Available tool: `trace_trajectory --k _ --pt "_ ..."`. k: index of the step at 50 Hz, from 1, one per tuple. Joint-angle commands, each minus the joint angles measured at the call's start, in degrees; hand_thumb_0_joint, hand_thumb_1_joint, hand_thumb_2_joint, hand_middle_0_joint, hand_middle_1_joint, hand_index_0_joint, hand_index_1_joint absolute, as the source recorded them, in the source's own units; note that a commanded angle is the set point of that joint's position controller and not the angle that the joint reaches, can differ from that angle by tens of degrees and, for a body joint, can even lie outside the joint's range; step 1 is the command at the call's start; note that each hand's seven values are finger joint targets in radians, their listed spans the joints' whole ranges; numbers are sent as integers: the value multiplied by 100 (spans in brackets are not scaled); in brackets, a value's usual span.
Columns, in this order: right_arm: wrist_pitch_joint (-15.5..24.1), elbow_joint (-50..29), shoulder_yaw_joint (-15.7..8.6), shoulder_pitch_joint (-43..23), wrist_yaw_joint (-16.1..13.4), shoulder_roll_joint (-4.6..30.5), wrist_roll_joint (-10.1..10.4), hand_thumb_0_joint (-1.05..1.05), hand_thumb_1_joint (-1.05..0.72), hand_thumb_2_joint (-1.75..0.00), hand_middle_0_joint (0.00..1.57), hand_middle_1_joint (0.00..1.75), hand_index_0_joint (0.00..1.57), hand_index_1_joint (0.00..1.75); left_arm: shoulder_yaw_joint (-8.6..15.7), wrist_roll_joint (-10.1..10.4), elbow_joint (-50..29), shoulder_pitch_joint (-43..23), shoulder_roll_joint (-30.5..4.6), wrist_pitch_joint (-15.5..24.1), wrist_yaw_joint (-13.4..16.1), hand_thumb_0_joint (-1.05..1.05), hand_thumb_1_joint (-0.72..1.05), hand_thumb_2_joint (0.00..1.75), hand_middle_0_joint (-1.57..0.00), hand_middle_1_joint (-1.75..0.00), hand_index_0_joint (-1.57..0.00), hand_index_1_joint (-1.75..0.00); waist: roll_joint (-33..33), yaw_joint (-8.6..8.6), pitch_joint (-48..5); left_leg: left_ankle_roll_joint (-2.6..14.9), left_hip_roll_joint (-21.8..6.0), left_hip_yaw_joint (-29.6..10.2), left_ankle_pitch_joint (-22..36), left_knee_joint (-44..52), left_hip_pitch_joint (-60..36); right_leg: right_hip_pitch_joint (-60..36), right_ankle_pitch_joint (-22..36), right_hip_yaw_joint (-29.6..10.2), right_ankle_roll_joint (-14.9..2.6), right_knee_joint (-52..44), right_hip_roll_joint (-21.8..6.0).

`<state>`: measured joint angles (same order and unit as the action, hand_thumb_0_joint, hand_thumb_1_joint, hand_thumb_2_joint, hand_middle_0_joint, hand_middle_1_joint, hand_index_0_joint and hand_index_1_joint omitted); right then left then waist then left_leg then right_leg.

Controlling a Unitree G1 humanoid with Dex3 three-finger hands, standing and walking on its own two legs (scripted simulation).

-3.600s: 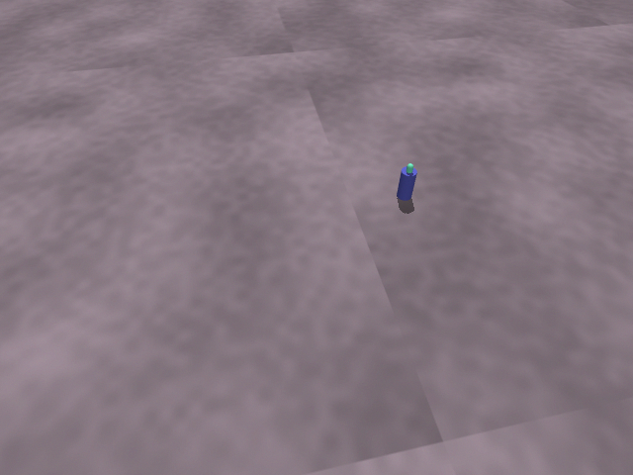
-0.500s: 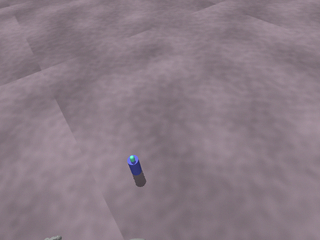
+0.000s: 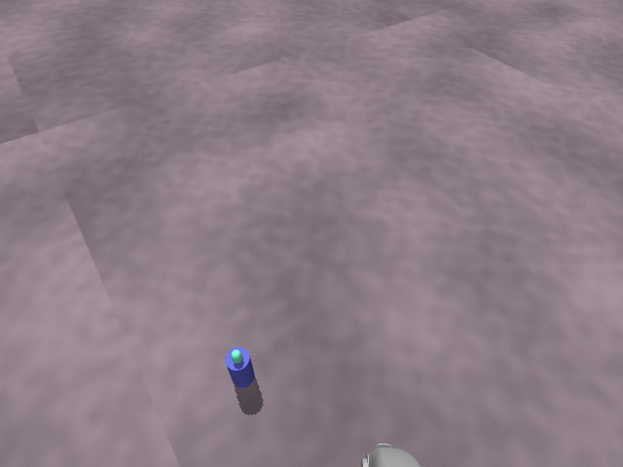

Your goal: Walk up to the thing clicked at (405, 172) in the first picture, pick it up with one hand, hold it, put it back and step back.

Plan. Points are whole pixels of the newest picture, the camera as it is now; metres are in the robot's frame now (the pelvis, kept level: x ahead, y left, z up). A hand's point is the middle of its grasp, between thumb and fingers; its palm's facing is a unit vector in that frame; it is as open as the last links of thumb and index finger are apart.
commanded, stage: walk up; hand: left
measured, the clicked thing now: (239, 365) +0.50 +0.22 -0.67
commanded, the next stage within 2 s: stand in 1.70 s
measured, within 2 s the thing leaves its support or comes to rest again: neither
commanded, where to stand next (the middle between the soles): +0.14 +0.01 m, yaw +0 degrees
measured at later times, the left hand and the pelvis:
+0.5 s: hand out of the picture +0.14 +0.27 -0.16, palm faces +0.00 -0.93 -0.38, open 7.4 cm; pelvis +0.08 +0.00 -0.01, yaw +1 degrees
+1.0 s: hand (138, 437) +0.19 +0.26 -0.14, palm faces +0.00 -0.94 -0.35, open 7.4 cm; pelvis +0.11 +0.00 +0.02, yaw +1 degrees
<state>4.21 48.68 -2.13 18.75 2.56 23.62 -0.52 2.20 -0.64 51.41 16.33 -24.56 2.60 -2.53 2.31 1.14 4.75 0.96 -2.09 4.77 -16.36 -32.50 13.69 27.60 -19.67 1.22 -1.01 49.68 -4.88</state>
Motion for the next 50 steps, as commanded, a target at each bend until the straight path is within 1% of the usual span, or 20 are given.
trace_trajectory --k 1,3,4,5,6,7,9,12,15,18,19,20,21,22,24,27,29,33,36,50 --pt "12 -401 -371 -274 -149 1410 13 0 -90 -90 20 30 20 30 316 14 -233 204 -833 153 130 0 90 90 -20 -30 -20 -30 -1118 -172 -245 1106 -1208 -799 2363 633 538 -917 765 252 36 -932 209" --pt "-91 -403 -290 -458 -180 1258 101 0 -90 -90 20 30 20 30 323 -9 -84 434 -833 195 214 0 90 90 -20 -30 -20 -30 -845 -351 -567 776 -901 -490 2114 -272 616 -1663 1503 374 -55 -1730 442" --pt "-126 -389 -190 -362 -203 961 128 0 -90 -90 20 30 20 30 378 -27 -37 430 -1015 226 259 0 90 90 -20 -30 -20 -30 -352 -389 -692 508 -632 -376 1366 -747 883 -2118 1583 135 -156 -1992 364" --pt "-142 -380 -81 -83 -215 667 154 0 -90 -90 20 30 20 30 467 -70 -105 393 -1381 263 295 0 90 90 -20 -30 -20 -30 723 -348 -907 230 -237 -121 97 -1653 1413 -2499 1914 -1249 -436 -2352 -659" --pt "-173 -448 -118 97 -215 810 121 0 -90 -90 20 30 20 30 569 -2 -264 640 -1829 285 254 0 90 90 -20 -30 -20 -30 1069 -404 -1090 151 279 -140 -1736 -2644 1890 -2685 698 -3125 -1232 -3092 -1811" --pt "-240 -305 -278 -181 -284 1237 33 0 -90 -90 20 30 20 30 577 13 -233 540 -1958 256 258 0 90 90 -20 -30 -20 -30 786 -500 -809 166 34 -529 -2091 -3143 2129 -2445 16 -3619 -1669 -3104 -2059" --pt "-254 -127 -308 -260 -287 1281 77 0 -90 -90 20 30 20 30 481 33 -278 255 -1645 212 306 0 90 90 -20 -30 -20 -30 398 -400 -401 145 -186 -858 -1557 -3122 2247 -2049 95 -2647 -1424 -3036 -1542" --pt "-234 164 -275 53 -220 1119 17 0 -90 -90 20 30 20 30 400 -42 -333 -50 -1461 184 303 0 90 90 -20 -30 -20 -30 814 -224 -428 45 -160 -489 -1099 -2119 1533 -1466 769 -1554 -1169 -2807 -999" --pt "-266 269 -239 -118 -191 915 9 0 -90 -90 20 30 20 30 329 -63 -343 -277 -1330 158 307 0 90 90 -20 -30 -20 -30 908 -181 -517 22 -78 -317 -770 -1229 799 -1015 1368 -1074 -1041 -2608 -871" --pt "-232 516 -268 -71 -232 912 -1 0 -90 -90 20 30 20 30 243 38 -304 -702 -1216 48 295 0 90 90 -20 -30 -20 -30 552 35 -629 61 92 -140 215 -224 -277 -278 805 -804 -812 -2112 -772" --pt "-215 562 -289 -107 -255 985 -34 0 -90 -90 20 30 20 30 149 63 -274 -697 -1027 14 289 0 90 90 -20 -30 -20 -30 328 59 -592 119 29 -330 296 44 -513 13 440 -772 -601 -1999 -690" --pt "-193 510 -324 -244 -275 1227 -89 0 -90 -90 20 30 20 30 57 85 -280 -718 -793 -11 281 0 90 90 -20 -30 -20 -30 -287 66 -533 258 -550 -1210 11 615 -491 307 28 -586 -341 -1679 -427" --pt "-145 346 -308 -754 -273 1456 -55 0 -90 -90 20 30 20 30 16 145 -187 -597 -639 -70 273 0 90 90 -20 -30 -20 -30 -924 -174 -408 578 -1332 -2506 -1158 1445 321 -72 -638 -176 -52 -1262 162" --pt "-165 346 -302 -1087 -244 1617 4 0 -90 -90 20 30 20 30 119 122 47 -544 -950 -111 307 0 90 90 -20 -30 -20 -30 -1043 -202 -228 885 -1548 -2590 -1696 1631 1004 -745 -892 -106 -36 -860 233" --pt "-187 412 -162 -1420 -235 1320 -4 0 -90 -90 20 30 20 30 93 96 284 -432 -872 -83 276 0 90 90 -20 -30 -20 -30 -814 -386 -170 581 -1023 -1769 -1217 1303 1014 -1148 -325 -130 -65 -1542 230" --pt "-193 608 -39 -1406 -210 1078 60 0 -90 -90 20 30 20 30 90 92 559 -523 -1015 7 286 0 90 90 -20 -30 -20 -30 -808 -321 -497 233 -684 -1276 -218 900 678 -1615 655 -470 -121 -2128 25" --pt "-187 740 -9 -1335 -222 1046 74 0 -90 -90 20 30 20 30 43 93 586 -869 -1009 26 282 0 90 90 -20 -30 -20 -30 -678 -185 -567 188 -613 -1189 143 956 374 -1620 1056 -529 -128 -2186 -80" --pt "-182 926 1 -1540 -251 1048 115 0 -90 -90 20 30 20 30 -17 133 844 -993 -963 33 303 0 90 90 -20 -30 -20 -30 -471 -190 -716 178 -619 -998 1379 787 -226 -1680 1837 -465 -59 -2463 -163" --pt "-207 1054 -17 -1606 -261 1029 119 0 -90 -90 20 30 20 30 -40 132 942 -1121 -929 32 309 0 90 90 -20 -30 -20 -30 -379 -147 -888 166 -599 -880 1616 869 -539 -1801 2097 -468 -54 -2619 -245" --pt "-269 1431 -15 -2019 -230 904 65 0 -90 -90 20 30 20 30 -54 61 1277 -1557 -772 -19 291 0 90 90 -20 -30 -20 -30 -191 -150 -686 35 -562 -802 1087 1612 -732 -2023 1643 -492 80 -3362 -293"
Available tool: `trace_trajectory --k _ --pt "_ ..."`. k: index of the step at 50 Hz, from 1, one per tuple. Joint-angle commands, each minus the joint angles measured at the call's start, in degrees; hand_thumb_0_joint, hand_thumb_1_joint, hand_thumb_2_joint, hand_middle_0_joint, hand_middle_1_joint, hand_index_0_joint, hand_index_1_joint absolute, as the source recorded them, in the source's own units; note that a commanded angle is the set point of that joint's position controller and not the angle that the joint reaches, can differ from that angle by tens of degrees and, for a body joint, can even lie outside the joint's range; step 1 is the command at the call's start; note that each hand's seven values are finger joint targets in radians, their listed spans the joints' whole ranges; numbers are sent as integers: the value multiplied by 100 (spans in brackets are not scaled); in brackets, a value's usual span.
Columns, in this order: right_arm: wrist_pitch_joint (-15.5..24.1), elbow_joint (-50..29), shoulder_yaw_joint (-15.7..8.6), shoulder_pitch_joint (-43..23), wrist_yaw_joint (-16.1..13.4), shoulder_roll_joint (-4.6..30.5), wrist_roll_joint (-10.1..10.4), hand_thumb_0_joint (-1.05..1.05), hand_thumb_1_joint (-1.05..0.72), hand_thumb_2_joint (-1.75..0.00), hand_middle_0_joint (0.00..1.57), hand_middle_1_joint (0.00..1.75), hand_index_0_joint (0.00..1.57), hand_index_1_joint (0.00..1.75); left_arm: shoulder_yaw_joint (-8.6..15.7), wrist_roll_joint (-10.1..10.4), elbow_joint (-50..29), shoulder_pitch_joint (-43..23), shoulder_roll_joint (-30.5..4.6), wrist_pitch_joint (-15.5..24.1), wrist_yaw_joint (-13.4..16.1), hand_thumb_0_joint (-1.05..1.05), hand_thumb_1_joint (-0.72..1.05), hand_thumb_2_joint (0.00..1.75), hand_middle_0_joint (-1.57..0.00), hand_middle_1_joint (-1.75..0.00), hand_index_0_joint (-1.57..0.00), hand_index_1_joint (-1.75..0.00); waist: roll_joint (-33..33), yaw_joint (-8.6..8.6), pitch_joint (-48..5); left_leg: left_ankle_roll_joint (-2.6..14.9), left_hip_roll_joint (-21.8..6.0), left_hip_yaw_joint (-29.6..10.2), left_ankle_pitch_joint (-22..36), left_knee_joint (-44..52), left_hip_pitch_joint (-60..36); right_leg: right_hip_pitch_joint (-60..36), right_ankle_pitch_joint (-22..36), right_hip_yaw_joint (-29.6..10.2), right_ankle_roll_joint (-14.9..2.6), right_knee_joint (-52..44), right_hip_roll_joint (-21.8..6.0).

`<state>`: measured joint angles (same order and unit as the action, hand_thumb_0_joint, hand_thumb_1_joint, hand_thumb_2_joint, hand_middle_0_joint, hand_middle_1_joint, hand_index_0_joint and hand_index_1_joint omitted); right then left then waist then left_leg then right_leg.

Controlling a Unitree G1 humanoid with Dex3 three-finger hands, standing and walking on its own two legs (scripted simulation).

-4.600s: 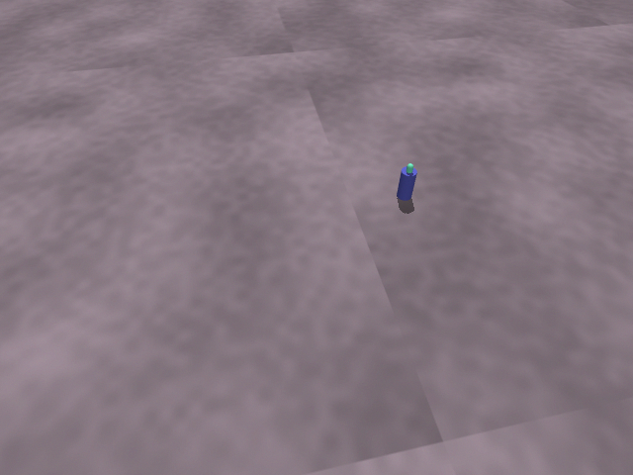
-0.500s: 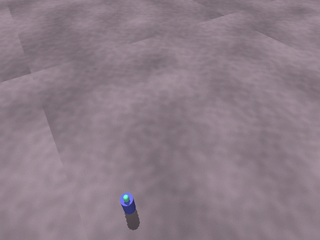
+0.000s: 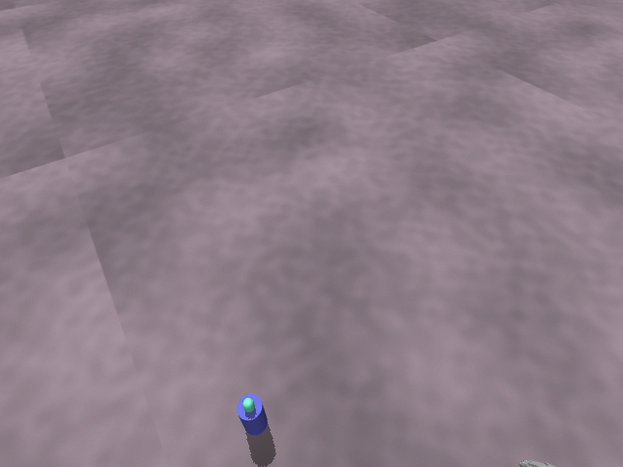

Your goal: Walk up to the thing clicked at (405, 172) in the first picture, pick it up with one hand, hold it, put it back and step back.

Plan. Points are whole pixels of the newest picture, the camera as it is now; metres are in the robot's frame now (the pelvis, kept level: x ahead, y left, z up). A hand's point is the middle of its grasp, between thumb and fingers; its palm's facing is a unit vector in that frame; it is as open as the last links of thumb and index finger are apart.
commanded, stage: walk up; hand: left
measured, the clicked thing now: (251, 412) +0.39 +0.21 -0.69
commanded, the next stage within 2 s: stand in 0.70 s
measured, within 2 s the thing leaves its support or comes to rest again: neither
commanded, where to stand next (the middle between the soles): +0.04 +0.01 m, yaw -1 degrees
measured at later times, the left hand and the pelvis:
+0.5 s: hand out of the picture +0.09 +0.25 -0.16, palm faces -0.04 -0.94 -0.34, open 7.4 cm; pelvis +0.01 +0.00 +0.00, yaw -1 degrees
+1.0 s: hand out of the picture +0.09 +0.25 -0.15, palm faces -0.03 -0.94 -0.34, open 7.4 cm; pelvis +0.01 +0.00 +0.00, yaw +0 degrees
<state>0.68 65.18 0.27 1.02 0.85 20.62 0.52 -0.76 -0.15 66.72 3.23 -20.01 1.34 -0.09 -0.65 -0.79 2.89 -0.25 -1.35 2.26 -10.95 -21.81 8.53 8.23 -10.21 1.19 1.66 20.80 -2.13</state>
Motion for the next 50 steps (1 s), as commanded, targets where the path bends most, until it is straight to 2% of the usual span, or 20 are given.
trace_trajectory --k 1,5,7,9,17,34,36,38,41,44,49,50 --pt "86 -206 -256 -222 -57 1208 -46 0 -90 -90 20 30 20 30 256 -2 -252 -276 -1229 111 47 0 90 90 -20 -30 -20 -30 114 64 -541 156 -647 -552 549 567 -210 -169 689 -471 -190 -486 -566" --pt "103 -176 -247 -158 -58 1189 -57 0 -90 -90 20 30 20 30 277 -8 -281 -325 -1223 106 43 0 90 90 -20 -30 -20 -30 89 67 -588 117 -626 -509 581 628 -206 -231 794 -498 -185 -505 -585" --pt "109 -186 -249 -196 -58 1187 -65 0 -90 -90 20 30 20 30 275 -11 -261 -267 -1216 86 38 0 90 90 -20 -30 -20 -30 6 41 -474 115 -617 -531 400 699 -141 -173 638 -487 -174 -512 -556" --pt "112 -176 -252 -171 -61 1187 -61 0 -90 -90 20 30 20 30 281 -15 -257 -238 -1224 81 39 0 90 90 -20 -30 -20 -30 37 36 -547 126 -653 -529 511 686 -245 -180 648 -475 -183 -488 -550" --pt "105 -176 -267 -12 -66 1183 -83 0 -90 -90 20 30 20 30 299 -37 -311 -278 -1206 70 43 0 90 90 -20 -30 -20 -30 64 96 -481 127 -596 -535 334 700 -111 -207 592 -493 -184 -525 -533" --pt "86 -234 -298 100 -74 1168 -81 0 -90 -90 20 30 20 30 299 -40 -349 -185 -1150 56 52 0 90 90 -20 -30 -20 -30 53 99 -394 141 -612 -513 467 689 -209 -113 711 -476 -168 -503 -518" --pt "104 -244 -292 97 -100 1173 -121 0 -90 -90 20 30 20 30 314 -19 -355 -143 -1218 47 64 0 90 90 -20 -30 -20 -30 121 118 -420 92 -666 -540 718 713 -210 -164 687 -480 -198 -512 -581" --pt "111 -242 -282 44 -99 1162 -115 0 -90 -90 20 30 20 30 295 -21 -361 -106 -1175 41 59 0 90 90 -20 -30 -20 -30 31 104 -350 64 -659 -574 559 767 -178 -107 481 -454 -182 -534 -563" --pt "112 -258 -283 35 -95 1133 -109 0 -90 -90 20 30 20 30 291 -40 -398 -86 -1192 54 60 0 90 90 -20 -30 -20 -30 109 115 -430 79 -677 -572 673 735 -255 -111 528 -438 -181 -552 -578" --pt "119 -249 -284 70 -96 1158 -110 0 -90 -90 20 30 20 30 286 -35 -417 -79 -1196 65 63 0 90 90 -20 -30 -20 -30 67 125 -544 81 -680 -551 970 670 -318 -225 823 -445 -183 -547 -613" --pt "122 -264 -272 47 -103 1178 -108 0 -90 -90 20 30 20 30 300 -33 -437 -54 -1189 39 50 0 90 90 -20 -30 -20 -30 -65 99 -513 86 -666 -530 759 713 -241 -275 714 -454 -212 -573 -629" --pt "121 -265 -275 55 -102 1149 -111 0 -90 -90 20 30 20 30 307 -39 -441 -78 -1245 43 57 0 90 90 -20 -30 -20 -30 38 110 -580 85 -698 -556 941 692 -297 -339 809 -430 -223 -507 -634"
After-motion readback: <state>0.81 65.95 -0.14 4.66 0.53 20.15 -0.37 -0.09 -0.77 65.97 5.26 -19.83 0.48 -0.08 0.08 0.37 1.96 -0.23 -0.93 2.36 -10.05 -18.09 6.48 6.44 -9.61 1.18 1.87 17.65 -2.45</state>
